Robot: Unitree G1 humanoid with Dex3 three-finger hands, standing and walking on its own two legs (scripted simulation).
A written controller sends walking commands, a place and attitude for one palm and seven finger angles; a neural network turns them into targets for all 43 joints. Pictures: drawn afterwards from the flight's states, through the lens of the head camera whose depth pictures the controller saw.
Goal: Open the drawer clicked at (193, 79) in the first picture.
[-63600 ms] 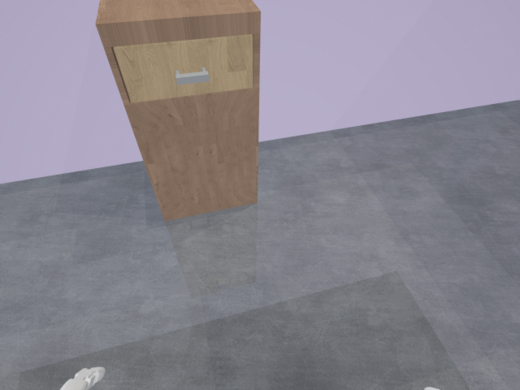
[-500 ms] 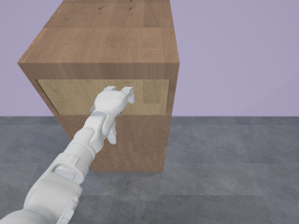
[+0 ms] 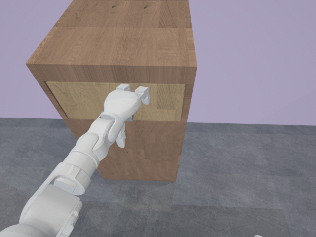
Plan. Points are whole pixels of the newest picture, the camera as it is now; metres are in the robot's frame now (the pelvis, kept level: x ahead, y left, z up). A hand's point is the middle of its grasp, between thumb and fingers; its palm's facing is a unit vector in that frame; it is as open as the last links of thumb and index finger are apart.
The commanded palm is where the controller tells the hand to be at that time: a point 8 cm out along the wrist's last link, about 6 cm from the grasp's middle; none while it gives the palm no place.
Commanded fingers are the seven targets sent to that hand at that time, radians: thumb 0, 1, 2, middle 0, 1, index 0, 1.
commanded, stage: move the hooked fingers above the handle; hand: left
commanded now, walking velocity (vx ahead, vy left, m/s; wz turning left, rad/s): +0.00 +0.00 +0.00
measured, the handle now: (118, 111) +0.49 +0.14 -0.01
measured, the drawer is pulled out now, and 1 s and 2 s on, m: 0.00 0.00 0.00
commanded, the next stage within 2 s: lower the fingers behind the handle in 0.96 s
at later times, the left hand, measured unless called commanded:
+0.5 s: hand (105, 124) +0.41 +0.16 +0.04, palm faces -0.18 -0.03 -0.98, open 13.8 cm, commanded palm +0.41 +0.15 +0.11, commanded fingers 0.00 -0.50 0.30 -0.30 -1.20 -0.30 -1.20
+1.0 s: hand (117, 106) +0.45 +0.12 +0.07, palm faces -0.05 -0.01 -1.00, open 13.7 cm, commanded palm +0.41 +0.17 +0.10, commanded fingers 0.00 -0.50 0.30 -0.30 -1.20 -0.30 -1.20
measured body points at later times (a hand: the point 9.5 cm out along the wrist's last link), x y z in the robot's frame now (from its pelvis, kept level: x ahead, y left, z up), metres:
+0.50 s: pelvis +0.00 -0.01 +0.01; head +0.04 -0.03 +0.45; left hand +0.41 +0.16 +0.09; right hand +0.09 -0.28 -0.12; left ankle -0.01 +0.07 -0.72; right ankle -0.03 -0.09 -0.72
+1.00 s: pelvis -0.01 -0.02 +0.01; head +0.02 -0.04 +0.46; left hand +0.44 +0.12 +0.12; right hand +0.07 -0.26 -0.13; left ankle -0.01 +0.07 -0.72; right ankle -0.03 -0.09 -0.72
